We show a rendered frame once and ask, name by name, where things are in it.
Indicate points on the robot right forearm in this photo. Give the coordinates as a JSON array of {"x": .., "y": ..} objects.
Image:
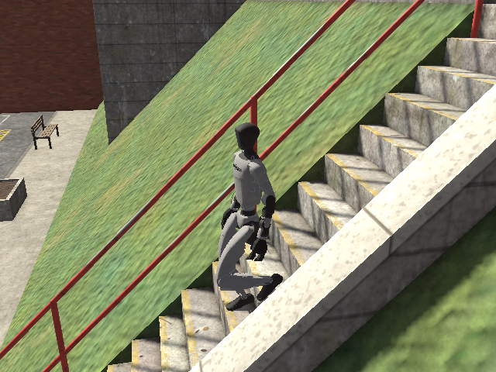
[{"x": 235, "y": 205}]

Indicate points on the robot left forearm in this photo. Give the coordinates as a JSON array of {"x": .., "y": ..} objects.
[{"x": 267, "y": 213}]

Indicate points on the robot right shin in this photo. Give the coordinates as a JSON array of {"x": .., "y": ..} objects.
[{"x": 242, "y": 292}]

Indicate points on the robot left upper arm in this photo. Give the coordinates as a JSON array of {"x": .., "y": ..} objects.
[{"x": 259, "y": 172}]

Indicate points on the left robot hand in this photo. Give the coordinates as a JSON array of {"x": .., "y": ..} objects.
[{"x": 258, "y": 246}]

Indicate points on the robot right upper arm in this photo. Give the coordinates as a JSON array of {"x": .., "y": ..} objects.
[{"x": 234, "y": 155}]

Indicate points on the right robot hand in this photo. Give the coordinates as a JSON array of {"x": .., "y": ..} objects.
[{"x": 226, "y": 215}]

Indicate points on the right robot thigh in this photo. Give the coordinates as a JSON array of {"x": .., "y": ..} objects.
[{"x": 228, "y": 232}]

